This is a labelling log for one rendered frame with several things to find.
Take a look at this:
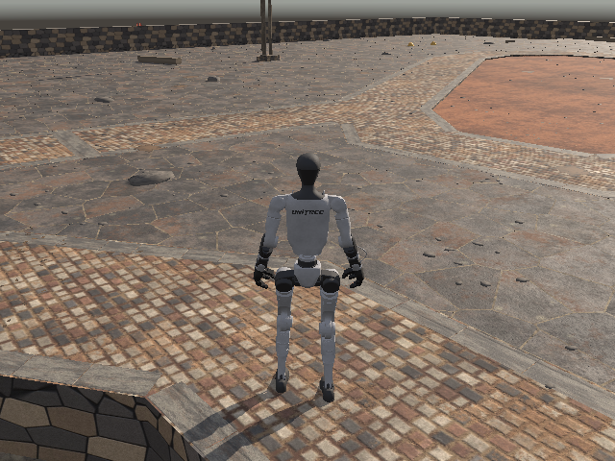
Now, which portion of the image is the left robot forearm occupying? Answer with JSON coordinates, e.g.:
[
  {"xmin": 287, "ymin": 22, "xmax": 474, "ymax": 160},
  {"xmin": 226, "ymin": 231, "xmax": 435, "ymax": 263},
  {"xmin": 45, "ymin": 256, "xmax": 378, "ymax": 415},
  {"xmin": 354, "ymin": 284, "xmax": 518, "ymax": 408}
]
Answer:
[{"xmin": 255, "ymin": 234, "xmax": 273, "ymax": 272}]

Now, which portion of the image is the right robot hand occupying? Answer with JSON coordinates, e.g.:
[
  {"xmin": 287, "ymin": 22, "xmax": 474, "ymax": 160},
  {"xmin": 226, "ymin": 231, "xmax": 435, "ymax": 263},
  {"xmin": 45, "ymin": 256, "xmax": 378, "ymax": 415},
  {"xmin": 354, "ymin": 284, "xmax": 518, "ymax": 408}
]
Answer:
[{"xmin": 342, "ymin": 267, "xmax": 364, "ymax": 288}]

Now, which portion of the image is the left robot upper arm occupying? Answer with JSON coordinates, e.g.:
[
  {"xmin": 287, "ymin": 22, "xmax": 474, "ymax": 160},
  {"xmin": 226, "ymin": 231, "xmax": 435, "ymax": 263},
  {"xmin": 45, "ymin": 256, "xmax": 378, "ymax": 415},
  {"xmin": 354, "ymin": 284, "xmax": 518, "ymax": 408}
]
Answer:
[{"xmin": 262, "ymin": 194, "xmax": 288, "ymax": 249}]

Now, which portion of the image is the left robot hand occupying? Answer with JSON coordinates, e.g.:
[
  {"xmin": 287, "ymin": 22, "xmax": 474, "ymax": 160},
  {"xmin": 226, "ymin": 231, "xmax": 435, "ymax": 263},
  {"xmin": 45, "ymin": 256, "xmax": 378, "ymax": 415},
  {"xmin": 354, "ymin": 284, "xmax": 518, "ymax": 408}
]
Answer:
[{"xmin": 253, "ymin": 267, "xmax": 275, "ymax": 289}]

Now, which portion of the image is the left robot foot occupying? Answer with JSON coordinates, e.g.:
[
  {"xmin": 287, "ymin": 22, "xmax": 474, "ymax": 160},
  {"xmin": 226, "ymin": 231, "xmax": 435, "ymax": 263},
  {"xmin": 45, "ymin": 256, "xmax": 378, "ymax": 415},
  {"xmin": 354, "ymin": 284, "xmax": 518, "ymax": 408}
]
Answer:
[{"xmin": 275, "ymin": 367, "xmax": 289, "ymax": 393}]

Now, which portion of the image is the robot torso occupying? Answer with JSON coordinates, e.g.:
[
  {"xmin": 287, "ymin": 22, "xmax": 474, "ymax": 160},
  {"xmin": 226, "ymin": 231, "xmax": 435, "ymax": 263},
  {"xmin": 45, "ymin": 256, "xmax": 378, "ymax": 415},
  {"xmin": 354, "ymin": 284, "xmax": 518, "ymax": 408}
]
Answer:
[{"xmin": 285, "ymin": 190, "xmax": 331, "ymax": 288}]

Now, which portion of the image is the right robot forearm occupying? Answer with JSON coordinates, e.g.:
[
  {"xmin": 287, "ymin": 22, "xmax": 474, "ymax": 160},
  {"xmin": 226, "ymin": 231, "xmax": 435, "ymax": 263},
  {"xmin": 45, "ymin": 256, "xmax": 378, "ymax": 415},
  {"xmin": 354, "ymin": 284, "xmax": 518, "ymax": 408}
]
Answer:
[{"xmin": 343, "ymin": 233, "xmax": 362, "ymax": 271}]

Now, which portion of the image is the right robot upper arm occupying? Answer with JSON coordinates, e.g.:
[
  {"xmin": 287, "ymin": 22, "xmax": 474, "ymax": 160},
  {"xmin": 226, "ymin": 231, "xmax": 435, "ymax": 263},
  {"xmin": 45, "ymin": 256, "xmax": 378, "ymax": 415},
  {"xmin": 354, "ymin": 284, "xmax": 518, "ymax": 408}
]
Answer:
[{"xmin": 328, "ymin": 195, "xmax": 354, "ymax": 248}]

